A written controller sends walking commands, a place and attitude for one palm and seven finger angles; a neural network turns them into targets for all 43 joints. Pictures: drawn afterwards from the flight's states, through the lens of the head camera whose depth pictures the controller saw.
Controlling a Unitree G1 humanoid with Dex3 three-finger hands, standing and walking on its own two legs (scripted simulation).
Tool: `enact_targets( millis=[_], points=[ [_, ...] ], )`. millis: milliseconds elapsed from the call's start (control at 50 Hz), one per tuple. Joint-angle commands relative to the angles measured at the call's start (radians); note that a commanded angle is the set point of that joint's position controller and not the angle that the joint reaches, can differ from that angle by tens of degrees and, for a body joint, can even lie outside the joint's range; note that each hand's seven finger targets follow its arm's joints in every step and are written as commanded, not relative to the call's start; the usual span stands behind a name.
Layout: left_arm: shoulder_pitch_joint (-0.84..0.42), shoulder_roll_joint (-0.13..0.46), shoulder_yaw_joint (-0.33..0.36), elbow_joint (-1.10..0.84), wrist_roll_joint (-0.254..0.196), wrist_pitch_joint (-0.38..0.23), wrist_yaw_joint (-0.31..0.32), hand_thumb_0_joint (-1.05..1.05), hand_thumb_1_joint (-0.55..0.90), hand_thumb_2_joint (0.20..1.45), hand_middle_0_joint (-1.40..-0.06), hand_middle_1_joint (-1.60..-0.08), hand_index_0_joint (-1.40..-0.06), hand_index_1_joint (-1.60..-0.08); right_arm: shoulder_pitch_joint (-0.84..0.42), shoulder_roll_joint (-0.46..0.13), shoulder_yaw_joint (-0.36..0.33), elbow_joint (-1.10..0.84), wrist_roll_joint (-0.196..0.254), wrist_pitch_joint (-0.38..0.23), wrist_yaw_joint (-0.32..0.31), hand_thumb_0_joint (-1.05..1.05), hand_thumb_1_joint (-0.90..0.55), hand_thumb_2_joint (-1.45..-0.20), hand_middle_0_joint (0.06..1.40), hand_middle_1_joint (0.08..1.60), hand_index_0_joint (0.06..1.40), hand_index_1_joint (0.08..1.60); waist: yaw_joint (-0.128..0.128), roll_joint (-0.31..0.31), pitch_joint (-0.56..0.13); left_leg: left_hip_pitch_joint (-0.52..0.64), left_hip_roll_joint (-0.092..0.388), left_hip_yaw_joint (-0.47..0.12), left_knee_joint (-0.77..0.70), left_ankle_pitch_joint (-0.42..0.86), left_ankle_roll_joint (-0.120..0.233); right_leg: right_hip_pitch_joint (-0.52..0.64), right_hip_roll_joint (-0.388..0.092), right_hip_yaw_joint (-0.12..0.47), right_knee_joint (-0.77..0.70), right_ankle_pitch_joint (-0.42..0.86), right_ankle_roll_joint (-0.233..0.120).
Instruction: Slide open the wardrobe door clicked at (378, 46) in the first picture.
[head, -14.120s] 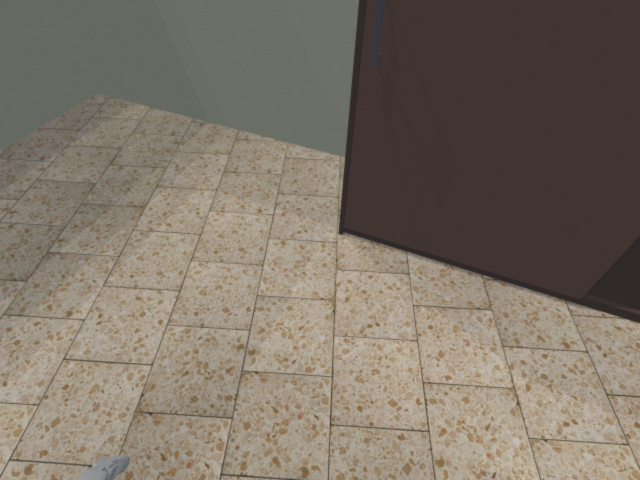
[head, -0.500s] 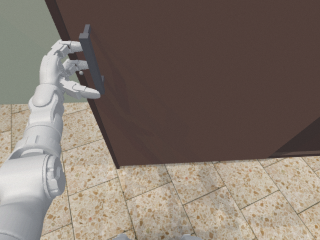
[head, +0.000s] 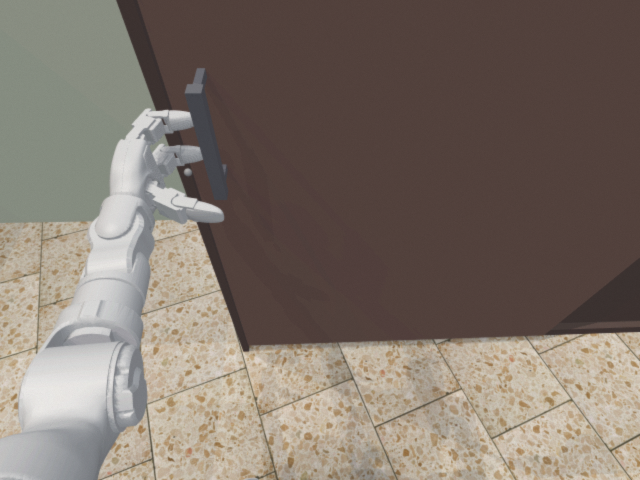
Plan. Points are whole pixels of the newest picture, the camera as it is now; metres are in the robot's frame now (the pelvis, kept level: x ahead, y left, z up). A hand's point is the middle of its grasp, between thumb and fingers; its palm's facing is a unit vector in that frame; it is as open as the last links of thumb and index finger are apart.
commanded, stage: slide the fingers in behind the handle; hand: left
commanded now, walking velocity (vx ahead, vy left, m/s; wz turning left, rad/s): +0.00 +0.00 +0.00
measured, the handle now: (211, 139) +0.53 +0.14 +0.12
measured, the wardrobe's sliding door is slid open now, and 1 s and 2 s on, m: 0.00 0.00 0.00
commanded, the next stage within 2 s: grip the handle and tug to test in 1.26 s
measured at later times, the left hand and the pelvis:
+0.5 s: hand (209, 167) +0.47 +0.13 +0.13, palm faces +0.01 -1.00 -0.01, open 14.0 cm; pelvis +0.00 -0.01 +0.00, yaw +0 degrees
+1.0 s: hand (223, 167) +0.47 +0.11 +0.13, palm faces +0.01 -1.00 -0.01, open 14.1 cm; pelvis +0.00 -0.02 +0.00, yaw +0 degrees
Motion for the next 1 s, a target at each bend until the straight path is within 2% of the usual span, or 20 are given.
enact_targets(
  millis=[0, 60, 100, 180, 200, 240, 300, 340, 400, 460, 520, 600, 620, 680, 760, 780, 800, 860, 900, 980],
  points=[
    [-0.556, 0.174, 0.009, -0.249, 0.009, -0.081, 0.038, 0.000, -0.500, 0.300, -0.300, -1.200, -0.300, -1.200, 0.062, -0.157, -0.054, -0.076, -0.007, -0.041, -0.008, 0.000, -0.900, -0.900, 0.200, 0.300, 0.200, 0.300, -0.028, 0.047, -0.330, 0.316, -0.035, -0.056, -0.087, 0.251, 0.018, -0.001, 0.050, -0.003, -0.077, 0.271, -0.024],
    [-0.524, 0.171, 0.020, -0.238, 0.006, -0.096, 0.050, 0.000, -0.500, 0.300, -0.300, -1.200, -0.300, -1.200, 0.063, -0.161, -0.055, -0.076, -0.012, -0.048, -0.004, 0.000, -0.900, -0.900, 0.200, 0.300, 0.200, 0.300, -0.018, 0.009, -0.365, 0.322, -0.035, -0.056, -0.081, 0.275, 0.018, 0.021, 0.051, -0.006, -0.067, 0.291, -0.025],
    [-0.503, 0.163, 0.017, -0.229, 0.013, -0.094, 0.052, 0.000, -0.500, 0.300, -0.300, -1.200, -0.300, -1.200, 0.052, -0.157, -0.054, -0.082, -0.011, -0.048, 0.000, 0.000, -0.900, -0.900, 0.200, 0.300, 0.200, 0.300, -0.007, 0.028, -0.381, 0.317, -0.037, -0.050, -0.081, 0.282, 0.014, 0.033, 0.049, -0.003, -0.060, 0.310, -0.025],
    [-0.451, 0.154, 0.016, -0.204, 0.023, -0.075, 0.060, 0.000, -0.500, 0.300, -0.300, -1.200, -0.300, -1.200, 0.046, -0.155, -0.054, -0.089, -0.009, -0.042, 0.004, 0.000, -0.900, -0.900, 0.200, 0.300, 0.200, 0.300, 0.004, 0.021, -0.357, 0.294, -0.039, -0.042, -0.078, 0.298, 0.015, 0.045, 0.048, -0.001, -0.060, 0.336, -0.026],
    [-0.479, 0.135, 0.001, -0.205, 0.019, -0.069, 0.062, 0.000, -0.500, 0.300, -0.300, -1.200, -0.300, -1.200, 0.044, -0.154, -0.052, -0.091, -0.008, -0.040, 0.005, 0.000, -0.900, -0.900, 0.200, 0.300, 0.200, 0.300, -0.010, -0.007, -0.337, 0.285, -0.040, -0.040, -0.082, 0.277, 0.018, 0.041, 0.049, -0.002, -0.068, 0.330, -0.022],
    [-0.500, 0.164, 0.023, -0.203, 0.017, -0.065, 0.067, 0.000, -0.500, 0.300, -0.300, -1.200, -0.300, -1.200, 0.046, -0.156, -0.055, -0.090, -0.007, -0.036, 0.001, 0.000, -0.900, -0.900, 0.200, 0.300, 0.200, 0.300, -0.011, -0.034, -0.330, 0.259, -0.042, -0.033, -0.086, 0.250, 0.022, 0.064, 0.046, 0.006, -0.078, 0.328, -0.020],
    [-0.503, 0.170, 0.036, -0.263, 0.011, -0.082, 0.073, 0.000, -0.500, 0.300, -0.300, -1.200, -0.300, -1.200, 0.043, -0.152, -0.057, -0.096, -0.009, -0.039, -0.001, 0.000, -0.900, -0.900, 0.200, 0.300, 0.200, 0.300, 0.004, -0.006, -0.388, 0.290, -0.046, -0.031, -0.080, 0.295, 0.022, 0.097, 0.047, 0.011, -0.068, 0.376, -0.023],
    [-0.506, 0.163, 0.027, -0.277, 0.013, -0.094, 0.073, 0.000, -0.500, 0.300, -0.300, -1.200, -0.300, -1.200, 0.043, -0.148, -0.056, -0.091, -0.009, -0.039, -0.001, 0.000, -0.900, -0.900, 0.200, 0.300, 0.200, 0.300, -0.002, -0.015, -0.387, 0.290, -0.046, -0.028, -0.078, 0.294, 0.023, 0.102, 0.047, 0.013, -0.071, 0.383, -0.021],
    [-0.481, 0.130, -0.003, -0.259, 0.016, -0.095, 0.067, 0.000, -0.500, 0.300, -0.300, -1.200, -0.300, -1.200, 0.039, -0.145, -0.055, -0.086, -0.009, -0.039, 0.002, 0.000, -0.900, -0.900, 0.200, 0.300, 0.200, 0.300, -0.005, 0.007, -0.353, 0.278, -0.050, -0.022, -0.078, 0.277, 0.024, 0.090, 0.047, 0.015, -0.077, 0.380, -0.020],
    [-0.461, 0.153, 0.015, -0.221, 0.016, -0.077, 0.062, 0.000, -0.500, 0.300, -0.300, -1.200, -0.300, -1.200, 0.045, -0.150, -0.057, -0.084, -0.008, -0.031, -0.002, 0.000, -0.900, -0.900, 0.200, 0.300, 0.200, 0.300, -0.003, -0.022, -0.339, 0.250, -0.052, -0.019, -0.084, 0.261, 0.028, 0.112, 0.044, 0.018, -0.085, 0.381, -0.019],
    [-0.501, 0.126, -0.012, -0.192, 0.011, -0.062, 0.057, 0.000, -0.500, 0.300, -0.300, -1.200, -0.300, -1.200, 0.038, -0.147, -0.055, -0.080, -0.004, -0.030, -0.005, 0.000, -0.900, -0.900, 0.200, 0.300, 0.200, 0.300, -0.018, -0.019, -0.302, 0.232, -0.054, -0.017, -0.092, 0.208, 0.029, 0.085, 0.042, 0.023, -0.099, 0.337, -0.016],
    [-0.532, 0.108, -0.018, -0.248, 0.007, -0.090, 0.071, 0.000, -0.500, 0.300, -0.300, -1.200, -0.300, -1.200, 0.042, -0.143, -0.058, -0.079, -0.009, -0.038, -0.005, 0.000, -0.900, -0.900, 0.200, 0.300, 0.200, 0.300, -0.015, 0.013, -0.379, 0.287, -0.054, -0.022, -0.083, 0.259, 0.027, 0.093, 0.043, 0.020, -0.087, 0.369, -0.019],
    [-0.535, 0.130, 0.004, -0.245, 0.008, -0.098, 0.078, 0.000, -0.500, 0.300, -0.300, -1.200, -0.300, -1.200, 0.048, -0.144, -0.059, -0.071, -0.010, -0.040, -0.004, 0.000, -0.900, -0.900, 0.200, 0.300, 0.200, 0.300, -0.012, 0.004, -0.385, 0.291, -0.052, -0.026, -0.081, 0.263, 0.026, 0.093, 0.044, 0.018, -0.085, 0.367, -0.019],
    [-0.506, 0.103, -0.014, -0.221, 0.014, -0.102, 0.088, 0.000, -0.500, 0.300, -0.300, -1.200, -0.300, -1.200, 0.048, -0.142, -0.060, -0.070, -0.012, -0.041, 0.000, 0.000, -0.900, -0.900, 0.200, 0.300, 0.200, 0.300, -0.012, -0.011, -0.374, 0.275, -0.053, -0.022, -0.080, 0.257, 0.026, 0.090, 0.045, 0.017, -0.083, 0.369, -0.016],
    [-0.510, 0.137, 0.010, -0.189, 0.036, -0.093, 0.110, 0.000, -0.500, 0.300, -0.300, -1.200, -0.300, -1.200, 0.056, -0.147, -0.059, -0.068, -0.015, -0.034, 0.002, 0.000, -0.900, -0.900, 0.200, 0.300, 0.200, 0.300, -0.008, -0.035, -0.347, 0.237, -0.057, -0.020, -0.087, 0.238, 0.029, 0.102, 0.042, 0.018, -0.082, 0.361, -0.017],
    [-0.522, 0.093, -0.033, -0.217, 0.043, -0.095, 0.108, 0.000, -0.500, 0.300, -0.300, -1.200, -0.300, -1.200, 0.047, -0.140, -0.060, -0.075, -0.014, -0.035, 0.005, 0.000, -0.900, -0.900, 0.200, 0.300, 0.200, 0.300, -0.017, -0.003, -0.359, 0.261, -0.055, -0.017, -0.087, 0.249, 0.028, 0.087, 0.041, 0.019, -0.081, 0.370, -0.015],
    [-0.514, 0.090, -0.032, -0.209, 0.043, -0.095, 0.109, 0.000, -0.500, 0.300, -0.300, -1.200, -0.300, -1.200, 0.049, -0.140, -0.060, -0.073, -0.014, -0.036, 0.007, 0.000, -0.900, -0.900, 0.200, 0.300, 0.200, 0.300, -0.013, 0.001, -0.359, 0.268, -0.055, -0.018, -0.082, 0.249, 0.028, 0.079, 0.043, 0.019, -0.083, 0.365, -0.017],
    [-0.490, 0.150, 0.029, -0.237, 0.024, -0.105, 0.110, 0.000, -0.500, 0.300, -0.300, -1.200, -0.300, -1.200, 0.054, -0.148, -0.063, -0.079, -0.016, -0.035, 0.003, 0.000, -0.900, -0.900, 0.200, 0.300, 0.200, 0.300, 0.004, -0.050, -0.400, 0.260, -0.057, -0.016, -0.084, 0.277, 0.031, 0.146, 0.046, 0.024, -0.080, 0.412, -0.018],
    [-0.495, 0.112, -0.002, -0.216, 0.017, -0.096, 0.100, 0.000, -0.500, 0.300, -0.300, -1.200, -0.300, -1.200, 0.043, -0.141, -0.059, -0.080, -0.010, -0.033, 0.002, 0.000, -0.900, -0.900, 0.200, 0.300, 0.200, 0.300, -0.011, -0.053, -0.359, 0.248, -0.056, -0.009, -0.089, 0.254, 0.031, 0.130, 0.045, 0.024, -0.091, 0.406, -0.013],
    [-0.504, 0.125, -0.003, -0.204, 0.026, -0.095, 0.093, 0.000, -0.500, 0.300, -0.300, -1.200, -0.300, -1.200, 0.042, -0.143, -0.059, -0.076, -0.009, -0.030, -0.002, 0.000, -0.900, -0.900, 0.200, 0.300, 0.200, 0.300, -0.013, -0.033, -0.331, 0.244, -0.055, -0.011, -0.093, 0.231, 0.031, 0.105, 0.042, 0.025, -0.097, 0.371, -0.014]
  ],
)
